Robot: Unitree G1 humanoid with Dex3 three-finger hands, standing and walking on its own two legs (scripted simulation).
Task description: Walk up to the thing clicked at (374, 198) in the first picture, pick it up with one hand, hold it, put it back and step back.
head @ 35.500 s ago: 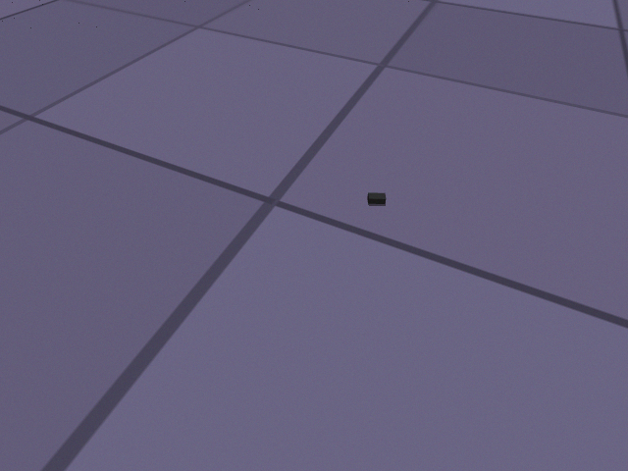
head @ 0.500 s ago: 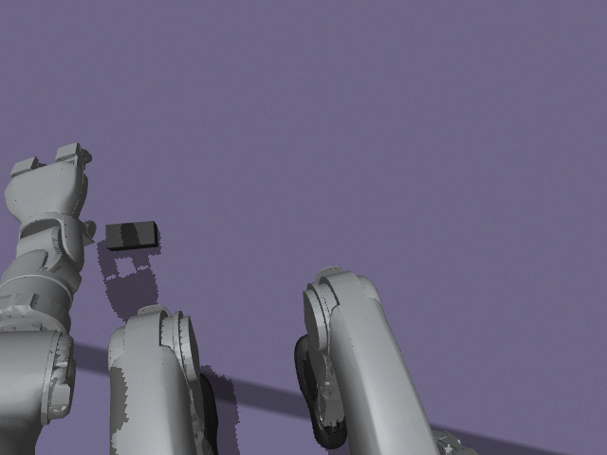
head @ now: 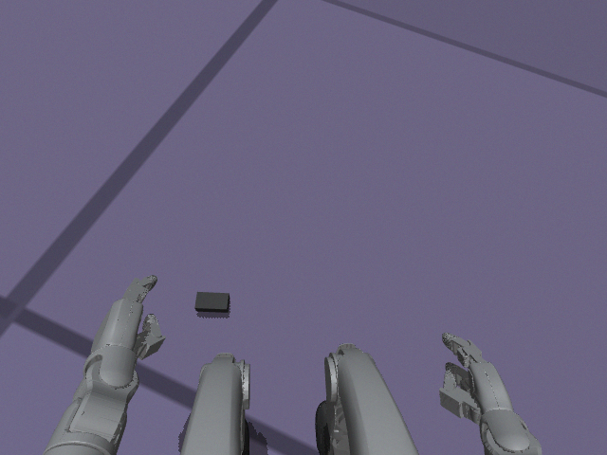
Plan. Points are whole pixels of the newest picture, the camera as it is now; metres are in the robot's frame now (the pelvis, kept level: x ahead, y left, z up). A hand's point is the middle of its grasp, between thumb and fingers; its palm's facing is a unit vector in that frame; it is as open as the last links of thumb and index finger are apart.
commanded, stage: home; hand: left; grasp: from above
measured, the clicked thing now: (212, 302) +0.48 +0.17 -0.53
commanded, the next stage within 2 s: none
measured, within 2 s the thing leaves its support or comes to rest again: neither
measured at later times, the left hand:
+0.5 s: hand (89, 359) +0.24 +0.19 +0.10, palm faces +0.08 -0.97 -0.22, open 7.4 cm
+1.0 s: hand (74, 376) +0.23 +0.19 +0.12, palm faces +0.09 -0.98 -0.20, open 7.4 cm
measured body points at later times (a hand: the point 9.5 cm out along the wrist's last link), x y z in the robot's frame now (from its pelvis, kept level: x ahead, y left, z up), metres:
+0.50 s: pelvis +0.07 +0.00 +0.16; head +0.11 +0.01 +0.60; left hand +0.24 +0.24 +0.11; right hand +0.22 -0.23 +0.08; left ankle +0.07 +0.11 -0.51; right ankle +0.08 -0.12 -0.51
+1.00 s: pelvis +0.08 +0.00 +0.17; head +0.10 +0.01 +0.62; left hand +0.22 +0.24 +0.14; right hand +0.26 -0.23 +0.11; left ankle +0.07 +0.11 -0.51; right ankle +0.08 -0.12 -0.51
